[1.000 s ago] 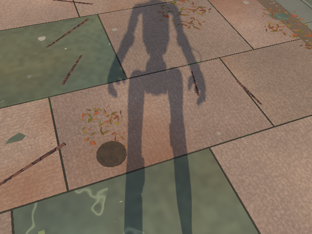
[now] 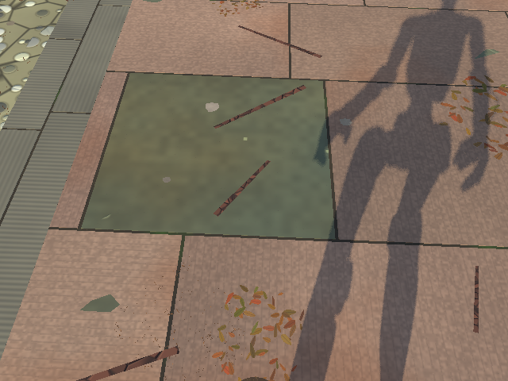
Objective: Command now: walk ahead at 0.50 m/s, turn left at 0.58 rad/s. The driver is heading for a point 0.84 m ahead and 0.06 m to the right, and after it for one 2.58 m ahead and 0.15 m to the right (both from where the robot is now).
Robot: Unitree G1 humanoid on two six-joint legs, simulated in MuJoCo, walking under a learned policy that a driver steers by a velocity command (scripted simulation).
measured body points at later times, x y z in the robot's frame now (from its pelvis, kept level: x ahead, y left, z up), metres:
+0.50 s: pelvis +0.29 -0.04 +0.00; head +0.31 -0.05 +0.45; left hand +0.34 +0.24 -0.11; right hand +0.39 -0.30 -0.14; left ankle +0.16 +0.05 -0.65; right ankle +0.34 -0.12 -0.74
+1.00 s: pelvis +0.52 +0.05 +0.00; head +0.53 +0.07 +0.45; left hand +0.52 +0.33 -0.14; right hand +0.67 -0.19 -0.10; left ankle +0.53 +0.14 -0.74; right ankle +0.46 -0.08 -0.66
